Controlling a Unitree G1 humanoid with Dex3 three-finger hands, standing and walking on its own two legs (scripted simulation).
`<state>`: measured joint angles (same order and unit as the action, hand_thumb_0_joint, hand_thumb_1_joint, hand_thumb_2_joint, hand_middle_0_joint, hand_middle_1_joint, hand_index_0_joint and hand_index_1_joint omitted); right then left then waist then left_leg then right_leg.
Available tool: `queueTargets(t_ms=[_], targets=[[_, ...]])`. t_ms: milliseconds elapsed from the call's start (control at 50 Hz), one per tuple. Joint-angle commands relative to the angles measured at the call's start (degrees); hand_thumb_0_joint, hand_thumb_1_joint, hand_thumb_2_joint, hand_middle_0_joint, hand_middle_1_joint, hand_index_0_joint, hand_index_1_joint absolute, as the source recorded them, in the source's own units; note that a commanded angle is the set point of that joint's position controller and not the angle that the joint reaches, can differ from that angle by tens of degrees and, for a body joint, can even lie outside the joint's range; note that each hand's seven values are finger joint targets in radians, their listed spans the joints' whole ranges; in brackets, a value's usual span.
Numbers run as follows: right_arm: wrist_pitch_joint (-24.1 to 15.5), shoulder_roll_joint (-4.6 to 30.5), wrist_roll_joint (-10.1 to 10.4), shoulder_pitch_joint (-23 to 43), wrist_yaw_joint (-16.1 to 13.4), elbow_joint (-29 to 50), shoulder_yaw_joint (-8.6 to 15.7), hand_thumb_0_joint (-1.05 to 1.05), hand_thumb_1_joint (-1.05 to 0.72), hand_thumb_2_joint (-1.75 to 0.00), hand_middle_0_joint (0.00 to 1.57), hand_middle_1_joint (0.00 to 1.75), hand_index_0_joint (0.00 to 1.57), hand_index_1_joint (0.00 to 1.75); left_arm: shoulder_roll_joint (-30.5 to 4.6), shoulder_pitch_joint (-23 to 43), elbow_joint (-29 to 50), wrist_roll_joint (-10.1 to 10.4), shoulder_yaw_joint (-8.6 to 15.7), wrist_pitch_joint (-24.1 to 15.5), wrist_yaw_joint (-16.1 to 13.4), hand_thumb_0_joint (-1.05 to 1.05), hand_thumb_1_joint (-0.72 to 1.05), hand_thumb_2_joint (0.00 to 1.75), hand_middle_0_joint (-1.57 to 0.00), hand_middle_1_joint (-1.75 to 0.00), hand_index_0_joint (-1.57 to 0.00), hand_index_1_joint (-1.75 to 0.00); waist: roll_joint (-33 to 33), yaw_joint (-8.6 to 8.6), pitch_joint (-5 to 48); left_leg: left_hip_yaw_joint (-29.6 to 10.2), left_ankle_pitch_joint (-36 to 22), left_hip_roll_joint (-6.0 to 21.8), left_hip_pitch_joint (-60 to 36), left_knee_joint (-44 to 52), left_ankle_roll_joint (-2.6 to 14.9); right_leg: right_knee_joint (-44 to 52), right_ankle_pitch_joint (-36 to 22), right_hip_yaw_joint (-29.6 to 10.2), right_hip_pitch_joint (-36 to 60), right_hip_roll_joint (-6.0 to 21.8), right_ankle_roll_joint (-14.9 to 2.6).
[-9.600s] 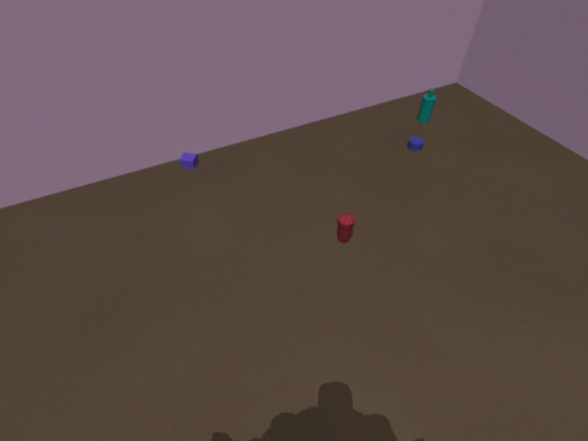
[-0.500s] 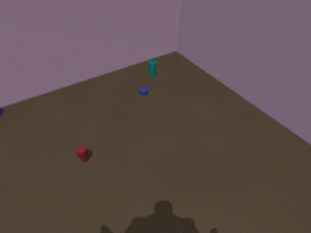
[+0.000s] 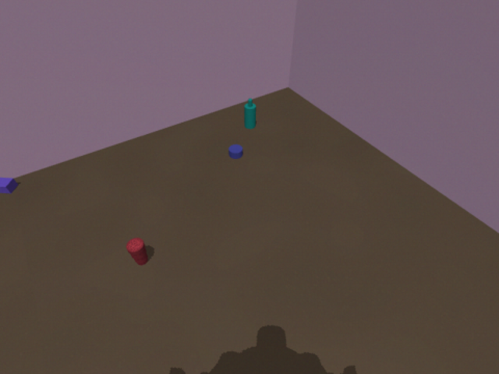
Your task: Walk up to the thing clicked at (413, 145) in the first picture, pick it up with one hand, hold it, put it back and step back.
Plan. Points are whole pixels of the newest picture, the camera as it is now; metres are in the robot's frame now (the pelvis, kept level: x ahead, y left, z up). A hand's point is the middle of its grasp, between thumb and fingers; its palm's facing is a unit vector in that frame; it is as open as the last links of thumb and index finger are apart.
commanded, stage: walk up
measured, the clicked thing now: (235, 151) +1.53 +0.16 -0.76
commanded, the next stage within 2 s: stand in 0.42 s
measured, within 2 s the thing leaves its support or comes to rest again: neither
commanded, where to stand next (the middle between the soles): +0.08 -0.03 m, yaw -4 degrees
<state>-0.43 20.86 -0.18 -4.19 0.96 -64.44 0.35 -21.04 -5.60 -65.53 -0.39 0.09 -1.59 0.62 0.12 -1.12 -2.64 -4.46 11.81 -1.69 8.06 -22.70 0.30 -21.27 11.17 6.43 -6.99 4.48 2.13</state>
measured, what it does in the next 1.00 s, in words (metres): stands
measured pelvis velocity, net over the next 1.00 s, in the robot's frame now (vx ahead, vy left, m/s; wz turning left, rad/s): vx -0.01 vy -0.02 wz -0.02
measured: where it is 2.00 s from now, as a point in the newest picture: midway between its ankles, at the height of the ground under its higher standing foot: outside the picture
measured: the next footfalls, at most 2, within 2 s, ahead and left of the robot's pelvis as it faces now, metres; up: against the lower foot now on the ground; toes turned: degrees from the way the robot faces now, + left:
none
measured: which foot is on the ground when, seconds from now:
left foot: down 0.00-1.00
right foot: down 0.00-1.00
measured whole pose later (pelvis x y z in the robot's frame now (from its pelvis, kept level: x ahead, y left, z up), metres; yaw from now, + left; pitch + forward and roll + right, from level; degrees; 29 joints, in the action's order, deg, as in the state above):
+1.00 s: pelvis -0.01 -0.02 +0.00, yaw -1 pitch -3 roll +0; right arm 0.0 20.1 -0.7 -5.8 0.8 -65.9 -0.1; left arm -20.3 -6.3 -66.2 -0.5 0.6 -0.4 0.6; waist 0.3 -0.8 -2.9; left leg -4.0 9.3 0.8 6.6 -18.4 -1.9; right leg -18.8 9.4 6.0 -6.9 2.0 0.0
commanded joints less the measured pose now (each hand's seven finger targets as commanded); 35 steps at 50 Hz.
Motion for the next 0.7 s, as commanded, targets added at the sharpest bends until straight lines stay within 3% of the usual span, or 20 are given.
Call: queueTargets(t_ms=[0, 60, 240, 380, 420, 480, 620, 680], targets=[[-1.01, 12.05, 0.06, 2.55, -0.96, 2.91, 2.34, 0.0, -0.9, -0.9, 0.2, 0.3, 0.2, 0.3, -12.6, 3.97, 3.57, -0.23, 2.78, -1.18, -0.92, 0.0, 0.9, 0.9, -0.2, -0.3, -0.2, -0.3, -1.33, 0.88, 4.14, -4.23, -8.88, 6.13, 2.68, 3.83, 1.25, 5.13, -0.88, -5.93, 3.23, 5.34, -2.92], [-1.0, 11.9, -0.16, 2.71, -1.0, 2.54, 2.2, 0.0, -0.9, -0.9, 0.2, 0.3, 0.2, 0.3, -12.33, 4.27, 3.64, -0.24, 2.82, -0.94, -0.87, 0.0, 0.9, 0.9, -0.2, -0.3, -0.2, -0.3, -0.32, 0.7, 3.32, -4.31, -6.9, 5.8, 3.7, 4.68, 0.97, 5.12, -0.13, -5.68, 3.11, 5.11, -2.66], [-1.01, 11.65, -0.23, 1.91, -1.2, 2.03, 2.15, 0.0, -0.9, -0.9, 0.2, 0.3, 0.2, 0.3, -12.03, 3.42, 3.48, -0.23, 3.47, -0.73, -0.97, 0.0, 0.9, 0.9, -0.2, -0.3, -0.2, -0.3, -0.18, 0.31, 4.93, -4.22, -12.23, 6.42, 2.22, 4.16, 0.98, 4.24, -4.66, -4.77, 5.08, 4.99, -2.87], [-0.83, 11.34, -0.25, 1.14, -1.32, 1.99, 1.99, 0.0, -0.9, -0.9, 0.2, 0.3, 0.2, 0.3, -11.82, 4.04, 3.97, -0.31, 3.63, -0.48, -1.0, 0.0, 0.9, 0.9, -0.2, -0.3, -0.2, -0.3, -0.49, 0.54, 4.34, -4.12, -11.41, 6.27, 3.13, 4.2, 0.84, 4.55, -4.08, -5.16, 5.39, 5.04, -3.03], [-1.12, 11.92, -0.1, 2.61, -1.55, 2.53, 1.92, 0.0, -0.9, -0.9, 0.2, 0.3, 0.2, 0.3, -10.82, 3.57, 3.49, 0.2, 3.05, -0.05, -1.24, 0.0, 0.9, 0.9, -0.2, -0.3, -0.2, -0.3, 0.77, 0.47, 4.23, -4.41, -17.57, 7.88, 1.53, 5.33, 0.48, 4.34, -8.8, -5.41, 4.82, 4.57, -2.72], [-1.1, 11.75, -0.15, 2.32, -1.64, 2.33, 1.95, 0.0, -0.9, -0.9, 0.2, 0.3, 0.2, 0.3, -11.28, 3.26, 3.45, 0.17, 3.1, -0.04, -1.32, 0.0, 0.9, 0.9, -0.2, -0.3, -0.2, -0.3, 0.21, 0.41, 5.64, -3.93, -18.72, 8.23, 0.25, 5.41, 0.37, 4.03, -10.15, -5.38, 5.77, 4.74, -2.87], [-1.01, 11.57, -0.03, 2.72, -1.57, 2.3, 1.77, 0.0, -0.9, -0.9, 0.2, 0.3, 0.2, 0.3, -11.29, 3.37, 3.14, 0.06, 2.81, -0.08, -1.07, 0.0, 0.9, 0.9, -0.2, -0.3, -0.2, -0.3, 0.7, 0.64, 6.28, -3.32, -15.29, 8.25, -0.44, 6.78, 0.27, 5.29, -8.0, -5.85, 5.87, 4.63, -2.96], [-0.97, 11.39, -0.14, 3.05, -1.47, 2.2, 1.64, 0.0, -0.9, -0.9, 0.2, 0.3, 0.2, 0.3, -11.12, 3.67, 2.95, -0.06, 2.65, 0.0, -1.03, 0.0, 0.9, 0.9, -0.2, -0.3, -0.2, -0.3, 1.31, 0.81, 4.09, -3.19, -10.67, 7.91, 1.01, 7.61, 0.12, 6.3, -3.88, -6.14, 4.42, 4.36, -2.8]])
